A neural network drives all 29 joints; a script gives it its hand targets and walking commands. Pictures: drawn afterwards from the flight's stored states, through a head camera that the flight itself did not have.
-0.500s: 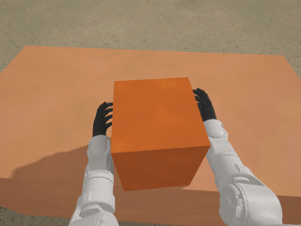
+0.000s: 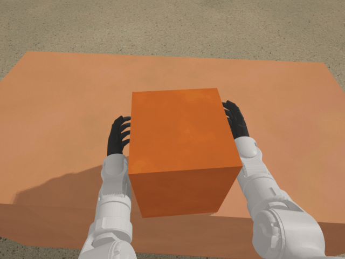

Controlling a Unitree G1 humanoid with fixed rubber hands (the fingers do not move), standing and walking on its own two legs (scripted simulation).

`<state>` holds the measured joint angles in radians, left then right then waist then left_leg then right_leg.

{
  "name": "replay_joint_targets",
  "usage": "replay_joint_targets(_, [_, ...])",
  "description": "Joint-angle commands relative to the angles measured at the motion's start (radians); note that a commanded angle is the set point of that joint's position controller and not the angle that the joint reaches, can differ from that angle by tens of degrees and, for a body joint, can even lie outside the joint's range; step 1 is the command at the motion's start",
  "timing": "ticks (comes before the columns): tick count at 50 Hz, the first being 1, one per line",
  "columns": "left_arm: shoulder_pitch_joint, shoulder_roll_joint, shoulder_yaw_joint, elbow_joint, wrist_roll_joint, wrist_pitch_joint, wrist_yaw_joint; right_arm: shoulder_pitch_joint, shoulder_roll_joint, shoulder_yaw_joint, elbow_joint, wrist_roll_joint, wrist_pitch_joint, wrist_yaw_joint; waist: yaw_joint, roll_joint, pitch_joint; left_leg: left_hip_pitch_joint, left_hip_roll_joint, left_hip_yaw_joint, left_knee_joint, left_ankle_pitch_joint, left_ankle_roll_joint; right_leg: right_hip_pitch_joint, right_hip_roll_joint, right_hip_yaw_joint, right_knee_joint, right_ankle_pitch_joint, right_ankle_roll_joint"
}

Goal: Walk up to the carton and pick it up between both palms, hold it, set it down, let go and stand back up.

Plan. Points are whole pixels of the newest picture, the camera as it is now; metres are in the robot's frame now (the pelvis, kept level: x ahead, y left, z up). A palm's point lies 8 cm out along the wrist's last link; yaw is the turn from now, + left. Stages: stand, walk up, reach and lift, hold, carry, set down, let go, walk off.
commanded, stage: reach and lift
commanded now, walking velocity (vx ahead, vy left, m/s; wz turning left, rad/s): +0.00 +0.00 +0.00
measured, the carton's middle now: (177, 156) +0.37 +0.06 +0.02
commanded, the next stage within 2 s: none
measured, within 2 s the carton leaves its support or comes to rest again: leaves its support in 0.22 s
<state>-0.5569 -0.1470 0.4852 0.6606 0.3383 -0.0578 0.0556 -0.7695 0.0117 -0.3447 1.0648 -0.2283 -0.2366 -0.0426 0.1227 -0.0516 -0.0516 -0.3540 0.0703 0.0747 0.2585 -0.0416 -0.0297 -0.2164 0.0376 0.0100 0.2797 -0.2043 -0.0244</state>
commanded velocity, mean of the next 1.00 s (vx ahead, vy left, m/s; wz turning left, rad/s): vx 0.00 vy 0.00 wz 0.00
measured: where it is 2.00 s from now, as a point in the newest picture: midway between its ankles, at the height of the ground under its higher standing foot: outside the picture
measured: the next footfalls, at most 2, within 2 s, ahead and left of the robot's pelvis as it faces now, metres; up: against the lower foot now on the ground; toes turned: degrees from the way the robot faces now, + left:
none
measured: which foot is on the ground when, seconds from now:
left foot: down 0.00-1.00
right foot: down 0.00-1.00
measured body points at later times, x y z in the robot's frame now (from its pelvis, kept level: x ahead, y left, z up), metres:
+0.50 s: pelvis -0.03 +0.01 +0.00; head +0.01 +0.05 +0.45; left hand +0.36 +0.19 +0.06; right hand +0.40 -0.10 +0.10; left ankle +0.04 +0.14 -0.75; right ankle -0.05 -0.10 -0.75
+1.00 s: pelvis -0.02 +0.02 +0.00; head -0.02 +0.05 +0.45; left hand +0.38 +0.19 +0.11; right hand +0.41 -0.10 +0.13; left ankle +0.04 +0.14 -0.75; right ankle -0.05 -0.10 -0.75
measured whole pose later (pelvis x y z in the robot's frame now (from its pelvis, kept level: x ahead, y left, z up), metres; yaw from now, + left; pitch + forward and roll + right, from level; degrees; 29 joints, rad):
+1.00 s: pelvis -0.02 +0.02 +0.00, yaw +0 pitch +6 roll -1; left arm -0.68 -0.05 0.26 0.68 0.20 0.13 0.17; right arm -0.81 -0.07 -0.19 1.06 0.02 -0.16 -0.09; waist 0.04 -0.07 -0.13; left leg -0.37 0.06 0.07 0.31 -0.04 -0.01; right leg -0.22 0.03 0.00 0.31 -0.19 0.00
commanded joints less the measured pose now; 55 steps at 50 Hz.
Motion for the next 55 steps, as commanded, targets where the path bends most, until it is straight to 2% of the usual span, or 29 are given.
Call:
replay_joint_targets(1, [-0.631,-0.493,-0.369,-0.016,0.006,-0.033,-0.089,-0.443,0.589,0.179,-0.085,-0.113,-0.048,0.098,-0.072,0.027,-0.546,0.377,-0.051,0.072,0.079,0.272,0.018,0.041,-0.024,-0.064,-0.003,0.424,0.066])
replay_joint_targets(2, [-0.655,-0.49,-0.369,-0.022,0.004,-0.044,-0.089,-0.444,0.593,0.181,-0.098,-0.122,-0.063,0.094,-0.095,0.021,-0.562,0.37,-0.049,0.072,0.076,0.27,0.015,0.076,-0.025,-0.064,0.01,0.471,0.071])
replay_joint_targets(3, [-0.661,-0.494,-0.358,-0.016,0.006,-0.058,-0.092,-0.459,0.594,0.185,-0.109,-0.131,-0.084,0.092,-0.08,0.02,-0.577,0.377,-0.048,0.071,0.081,0.291,0.012,0.079,-0.028,-0.066,0.019,0.528,0.073])
replay_joint_targets(6, [-0.687,-0.508,-0.342,-0.003,0.007,-0.121,-0.089,-0.521,0.599,0.205,-0.127,-0.168,-0.159,0.085,-0.064,0.021,-0.67,0.345,-0.044,0.066,0.093,0.383,0.003,0.136,-0.03,-0.082,0.061,0.694,0.078])
replay_joint_targets(9, [-0.697,-0.518,-0.334,0.015,0.013,-0.174,-0.076,-0.559,0.595,0.228,-0.117,-0.189,-0.224,0.084,-0.049,0.019,-0.714,0.361,-0.032,0.062,0.106,0.466,-0.001,0.126,-0.027,-0.095,0.074,0.749,0.075])
replay_joint_targets(12, [-0.7,-0.522,-0.324,0.034,0.027,-0.209,-0.069,-0.569,0.585,0.241,-0.087,-0.202,-0.276,0.084,-0.041,0.013,-0.718,0.383,-0.021,0.064,0.105,0.484,0.001,0.104,-0.021,-0.098,0.062,0.71,0.066])
replay_joint_targets(16, [-0.704,-0.51,-0.302,0.071,0.05,-0.244,-0.071,-0.563,0.565,0.237,-0.021,-0.22,-0.332,0.082,-0.035,0.004,-0.69,0.354,-0.022,0.077,0.075,0.389,0.008,0.107,-0.022,-0.095,0.054,0.641,0.059])
replay_joint_targets(20, [-0.749,-0.484,-0.3,0.086,0.064,-0.25,-0.062,-0.559,0.54,0.2,0.046,-0.22,-0.341,0.081,-0.021,0.025,-0.627,0.35,-0.026,0.102,0.041,0.244,0.018,0.044,-0.013,-0.095,0.022,0.408,0.036])
replay_joint_targets(25, [-0.809,-0.445,-0.324,0.076,0.058,-0.192,-0.034,-0.571,0.498,0.138,0.09,-0.195,-0.273,0.086,-0.007,0.053,-0.545,0.412,-0.026,0.115,0.013,0.045,0.03,-0.119,-0.014,-0.103,-0.045,0.015,0.008])
replay_joint_targets(29, [-0.869,-0.443,-0.373,0.046,0.024,-0.115,-0.009,-0.616,0.469,0.119,0.097,-0.146,-0.195,0.099,-0.017,0.074,-0.581,0.452,-0.022,0.109,0.01,-0.047,0.025,-0.219,-0.015,-0.11,-0.05,-0.084,0.005])
replay_joint_targets(32, [-0.922,-0.484,-0.45,-0.004,-0.031,-0.089,0.017,-0.672,0.472,0.144,0.048,-0.109,-0.173,0.11,-0.038,0.091,-0.716,0.5,-0.009,0.088,0.037,-0.003,0.016,-0.272,-0.007,-0.11,-0.04,-0.045,0.002])
replay_joint_targets(36, [-0.942,-0.541,-0.559,-0.077,-0.11,-0.076,0.039,-0.692,0.501,0.233,-0.043,-0.039,-0.156,0.123,-0.061,0.115,-0.878,0.563,0.002,0.055,0.104,0.166,0.002,-0.267,0.008,-0.1,-0.025,0.054,0.005])
replay_joint_targets(40, [-0.906,-0.527,-0.613,-0.102,-0.147,-0.015,0.035,-0.669,0.487,0.326,-0.088,0.062,-0.09,0.121,-0.073,0.104,-0.835,0.597,0.0,0.021,0.136,0.243,0.005,-0.217,0.008,-0.088,-0.024,0.097,0.017])
replay_joint_targets(44, [-0.871,-0.508,-0.619,-0.127,-0.159,0.075,0.009,-0.674,0.478,0.398,-0.147,0.16,-0.006,0.102,-0.076,0.063,-0.714,0.59,-0.009,-0.005,0.133,0.268,0.02,-0.136,0.0,-0.071,-0.03,0.137,0.034])
replay_joint_targets(49, [-0.817,-0.511,-0.612,-0.227,-0.156,0.198,-0.045,-0.717,0.511,0.508,-0.303,0.285,0.093,0.053,-0.075,0.047,-0.62,0.575,-0.042,-0.026,0.136,0.35,0.024,0.026,-0.004,-0.056,-0.012,0.326,0.072])
replay_joint_targets(52, [-0.783,-0.497,-0.6,-0.297,-0.144,0.279,-0.081,-0.721,0.517,0.563,-0.376,0.341,0.155,0.017,-0.087,0.053,-0.537,0.589,-0.061,-0.033,0.127,0.346,0.02,0.098,-0.008,-0.052,-0.005,0.404,0.092])
replay_joint_targets(55, [-0.753,-0.476,-0.597,-0.361,-0.133,0.348,-0.114,-0.701,0.505,0.593,-0.425,0.375,0.206,-0.009,-0.111,0.059,-0.469,0.612,-0.072,-0.033,0.117,0.328,0.015,0.129,-0.008,-0.053,-0.007,0.402,0.099])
